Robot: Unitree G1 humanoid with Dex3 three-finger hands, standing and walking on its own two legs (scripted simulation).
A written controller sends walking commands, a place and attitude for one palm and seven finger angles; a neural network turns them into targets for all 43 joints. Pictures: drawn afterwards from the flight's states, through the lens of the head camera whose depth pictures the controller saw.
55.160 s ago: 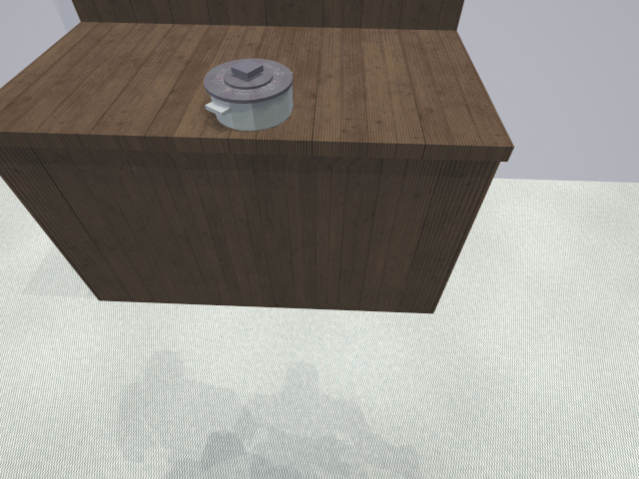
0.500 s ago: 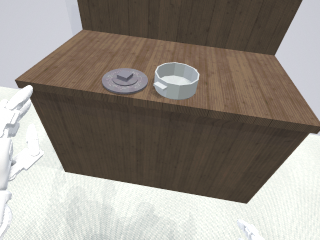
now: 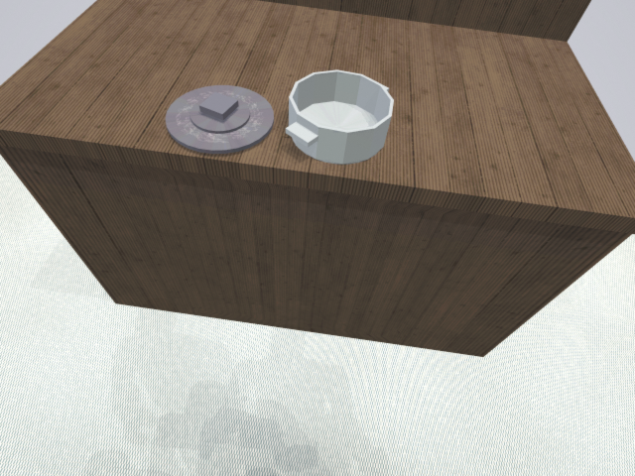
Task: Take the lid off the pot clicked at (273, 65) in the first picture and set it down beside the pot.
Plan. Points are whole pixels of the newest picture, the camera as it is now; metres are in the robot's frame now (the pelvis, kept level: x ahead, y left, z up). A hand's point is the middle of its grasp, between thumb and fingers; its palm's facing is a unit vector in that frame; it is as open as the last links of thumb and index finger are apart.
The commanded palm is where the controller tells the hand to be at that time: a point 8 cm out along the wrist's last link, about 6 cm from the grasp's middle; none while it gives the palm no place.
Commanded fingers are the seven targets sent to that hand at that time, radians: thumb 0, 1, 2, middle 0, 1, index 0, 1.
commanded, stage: stop stepping back and stand still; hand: left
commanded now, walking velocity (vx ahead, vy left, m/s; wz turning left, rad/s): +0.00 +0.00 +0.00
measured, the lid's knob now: (219, 105) +0.71 +0.20 +0.03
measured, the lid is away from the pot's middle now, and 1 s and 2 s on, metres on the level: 0.22 0.22 0.22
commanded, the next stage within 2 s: let the arm hang, fingers relaxed in 0.42 s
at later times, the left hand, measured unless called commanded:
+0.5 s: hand out of the picture +0.10 +0.17 -0.17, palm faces -0.01 -0.98 -0.17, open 7.4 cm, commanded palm none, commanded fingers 0.00 0.90 0.90 -0.20 -0.30 -0.20 -0.30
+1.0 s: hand out of the picture +0.05 +0.18 -0.17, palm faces -0.01 -0.98 -0.19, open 7.3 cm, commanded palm none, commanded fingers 0.00 0.90 0.90 -0.20 -0.30 -0.20 -0.30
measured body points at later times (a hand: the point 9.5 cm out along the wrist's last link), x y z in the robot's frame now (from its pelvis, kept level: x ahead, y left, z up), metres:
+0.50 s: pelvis +0.02 +0.00 +0.01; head +0.05 +0.01 +0.46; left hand +0.10 +0.22 -0.15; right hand +0.02 -0.22 -0.15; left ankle -0.05 +0.10 -0.73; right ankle +0.00 -0.11 -0.73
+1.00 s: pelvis +0.02 +0.01 +0.01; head +0.05 +0.02 +0.46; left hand +0.06 +0.23 -0.15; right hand -0.01 -0.20 -0.15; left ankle -0.05 +0.10 -0.73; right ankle +0.00 -0.11 -0.73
